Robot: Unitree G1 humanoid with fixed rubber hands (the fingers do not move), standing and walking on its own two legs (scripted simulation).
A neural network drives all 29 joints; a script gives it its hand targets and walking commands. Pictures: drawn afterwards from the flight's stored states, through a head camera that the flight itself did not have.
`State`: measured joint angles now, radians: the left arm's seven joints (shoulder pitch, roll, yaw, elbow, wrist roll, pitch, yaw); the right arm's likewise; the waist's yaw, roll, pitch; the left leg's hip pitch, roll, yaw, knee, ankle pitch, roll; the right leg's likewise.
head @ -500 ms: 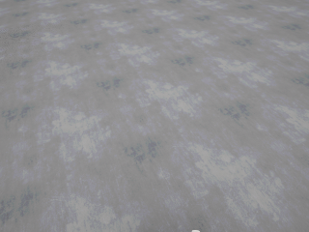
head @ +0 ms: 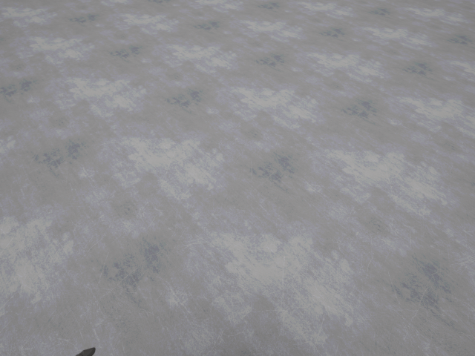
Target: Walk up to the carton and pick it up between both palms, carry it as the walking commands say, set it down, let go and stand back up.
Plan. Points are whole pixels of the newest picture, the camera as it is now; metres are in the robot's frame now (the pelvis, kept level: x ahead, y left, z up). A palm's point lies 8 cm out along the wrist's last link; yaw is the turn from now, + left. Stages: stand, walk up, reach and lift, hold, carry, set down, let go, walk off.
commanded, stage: walk up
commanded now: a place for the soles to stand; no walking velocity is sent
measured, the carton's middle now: out of the picture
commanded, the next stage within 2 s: none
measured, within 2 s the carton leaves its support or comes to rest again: neither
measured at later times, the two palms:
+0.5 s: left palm (187, 266) +0.31 +0.12 -0.09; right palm out of the picture +0.16 -0.49 -0.12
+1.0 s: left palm (304, 184) +0.55 -0.15 -0.11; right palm out of the picture +0.21 -0.69 -0.12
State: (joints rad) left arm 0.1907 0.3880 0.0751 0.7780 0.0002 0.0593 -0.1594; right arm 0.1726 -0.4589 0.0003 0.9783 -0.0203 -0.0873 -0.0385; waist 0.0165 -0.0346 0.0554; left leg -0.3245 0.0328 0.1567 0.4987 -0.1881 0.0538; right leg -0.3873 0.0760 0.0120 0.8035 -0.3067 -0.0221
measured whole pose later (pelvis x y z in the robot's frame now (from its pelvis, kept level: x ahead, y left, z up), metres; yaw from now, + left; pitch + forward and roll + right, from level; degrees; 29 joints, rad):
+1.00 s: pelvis +0.29 -0.36 -0.03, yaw -33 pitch -2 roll +3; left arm 0.17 0.41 0.10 0.80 0.00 0.02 -0.15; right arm 0.13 -0.46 0.00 1.00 -0.02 -0.10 0.00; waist 0.04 -0.04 0.05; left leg -0.09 0.24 0.24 0.78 -0.47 -0.05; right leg -0.46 -0.10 -0.01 0.76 -0.23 0.00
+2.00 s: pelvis +0.51 -0.80 -0.02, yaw -56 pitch -1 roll +0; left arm 0.21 0.41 0.08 0.85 0.00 -0.02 -0.09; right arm 0.15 -0.43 0.00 0.97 -0.02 -0.12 0.01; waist 0.04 -0.04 0.07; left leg -0.43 0.09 0.13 0.68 -0.23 0.02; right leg -0.35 0.08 -0.02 0.92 -0.42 -0.07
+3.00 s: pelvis +0.59 -1.27 -0.01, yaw -66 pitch -3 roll +1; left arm 0.23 0.41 0.06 0.87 0.00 -0.04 -0.07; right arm 0.19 -0.42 0.00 0.93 -0.01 -0.09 0.02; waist 0.04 -0.03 0.09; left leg -0.24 0.08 0.11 0.60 -0.31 0.02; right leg -0.50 -0.03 -0.03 0.98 -0.41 -0.01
